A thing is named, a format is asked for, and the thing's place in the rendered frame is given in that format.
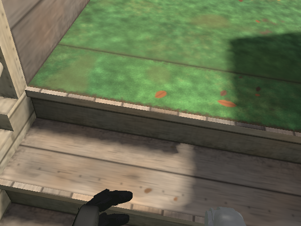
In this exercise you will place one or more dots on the stairs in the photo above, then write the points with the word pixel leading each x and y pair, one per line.
pixel 161 176

